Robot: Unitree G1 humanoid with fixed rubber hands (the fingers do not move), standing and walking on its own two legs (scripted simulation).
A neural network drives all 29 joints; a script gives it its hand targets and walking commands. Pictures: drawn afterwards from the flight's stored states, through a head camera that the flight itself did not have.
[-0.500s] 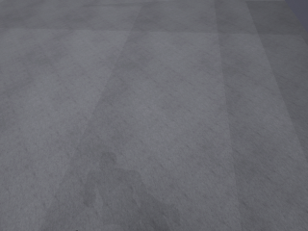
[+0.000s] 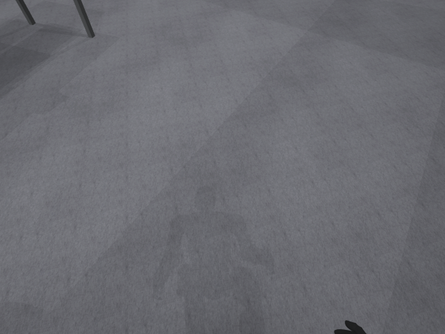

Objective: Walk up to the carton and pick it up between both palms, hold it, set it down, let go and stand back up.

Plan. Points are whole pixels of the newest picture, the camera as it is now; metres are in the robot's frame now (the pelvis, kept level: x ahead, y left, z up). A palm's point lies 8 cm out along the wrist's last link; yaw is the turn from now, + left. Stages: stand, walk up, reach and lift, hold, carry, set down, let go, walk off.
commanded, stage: walk up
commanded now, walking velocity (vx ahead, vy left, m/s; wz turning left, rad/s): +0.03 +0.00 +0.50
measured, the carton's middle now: out of the picture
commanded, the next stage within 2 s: none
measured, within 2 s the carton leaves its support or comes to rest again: neither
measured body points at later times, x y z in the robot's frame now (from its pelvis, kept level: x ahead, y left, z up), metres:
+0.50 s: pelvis -0.02 +0.08 +0.01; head +0.00 +0.12 +0.46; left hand +0.03 +0.35 -0.14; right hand +0.01 -0.18 -0.11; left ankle -0.03 +0.09 -0.74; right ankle -0.02 -0.12 -0.63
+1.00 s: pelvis +0.13 +0.04 +0.01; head +0.15 +0.08 +0.46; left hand +0.19 +0.33 -0.12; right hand +0.16 -0.22 -0.11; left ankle -0.03 +0.09 -0.74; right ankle +0.31 -0.08 -0.69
